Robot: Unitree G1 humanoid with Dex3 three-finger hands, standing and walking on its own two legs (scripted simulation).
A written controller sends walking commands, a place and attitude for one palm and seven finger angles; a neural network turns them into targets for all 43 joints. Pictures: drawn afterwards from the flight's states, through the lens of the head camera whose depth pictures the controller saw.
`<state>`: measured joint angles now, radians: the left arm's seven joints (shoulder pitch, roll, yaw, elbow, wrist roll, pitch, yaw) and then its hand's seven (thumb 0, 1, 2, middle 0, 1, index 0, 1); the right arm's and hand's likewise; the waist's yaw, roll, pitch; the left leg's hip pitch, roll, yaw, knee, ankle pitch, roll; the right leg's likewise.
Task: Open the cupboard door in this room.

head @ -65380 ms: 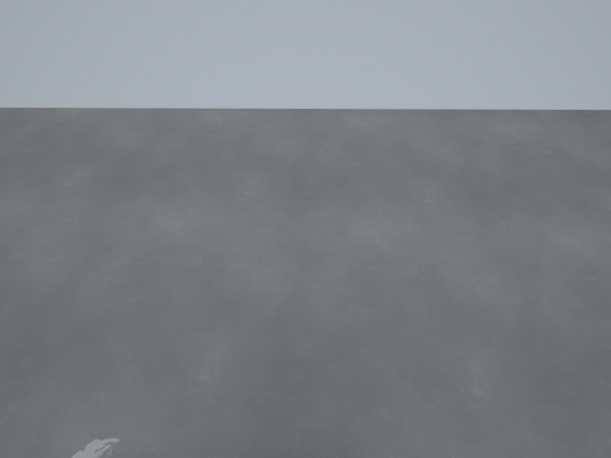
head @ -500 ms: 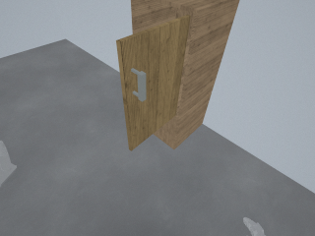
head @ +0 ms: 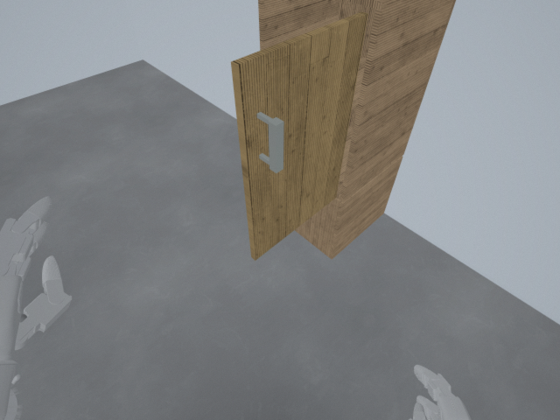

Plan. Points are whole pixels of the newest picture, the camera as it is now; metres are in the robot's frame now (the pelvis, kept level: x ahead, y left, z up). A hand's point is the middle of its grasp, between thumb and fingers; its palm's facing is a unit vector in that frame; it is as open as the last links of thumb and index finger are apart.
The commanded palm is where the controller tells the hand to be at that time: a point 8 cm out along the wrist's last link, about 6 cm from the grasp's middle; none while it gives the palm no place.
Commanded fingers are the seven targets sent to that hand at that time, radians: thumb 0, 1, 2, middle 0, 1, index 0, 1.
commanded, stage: let the arm hang, fingers relaxed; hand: left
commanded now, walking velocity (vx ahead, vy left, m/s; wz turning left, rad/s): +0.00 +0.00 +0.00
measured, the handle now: (269, 142) +0.63 +0.07 +0.05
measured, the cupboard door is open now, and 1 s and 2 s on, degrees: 91 91 91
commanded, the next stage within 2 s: look to check the result in 1.06 s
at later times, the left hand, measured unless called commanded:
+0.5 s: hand out of the picture -0.05 +0.22 -0.16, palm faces +0.02 -0.97 -0.25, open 7.2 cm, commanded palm none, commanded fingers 0.00 0.90 0.90 -0.20 -0.30 -0.20 -0.30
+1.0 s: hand out of the picture +0.08 +0.23 -0.14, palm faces -0.01 -0.96 -0.29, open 7.3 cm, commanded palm none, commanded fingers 0.00 0.90 0.90 -0.20 -0.30 -0.20 -0.30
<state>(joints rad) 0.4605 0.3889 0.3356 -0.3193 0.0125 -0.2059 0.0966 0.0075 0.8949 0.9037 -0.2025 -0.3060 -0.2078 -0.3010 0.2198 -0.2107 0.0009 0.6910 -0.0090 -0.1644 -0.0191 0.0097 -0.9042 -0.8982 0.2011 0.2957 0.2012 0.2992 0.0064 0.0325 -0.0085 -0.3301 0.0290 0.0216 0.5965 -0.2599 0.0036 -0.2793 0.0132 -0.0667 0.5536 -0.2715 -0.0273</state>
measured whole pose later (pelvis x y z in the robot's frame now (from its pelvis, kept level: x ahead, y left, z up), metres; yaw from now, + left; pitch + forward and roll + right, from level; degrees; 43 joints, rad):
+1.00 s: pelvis +0.00 +0.01 +0.02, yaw +0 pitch -2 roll +0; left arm 0.12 0.25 0.01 1.12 0.02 -0.02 0.01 0.00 0.91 0.90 -0.20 -0.30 -0.20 -0.30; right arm 0.14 -0.26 -0.02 1.12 -0.02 0.00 0.00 0.00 -0.91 -0.90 0.20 0.30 0.20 0.30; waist -0.01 0.02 0.05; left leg -0.18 -0.01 0.04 0.36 -0.15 0.02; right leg -0.15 -0.01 -0.04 0.37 -0.19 -0.01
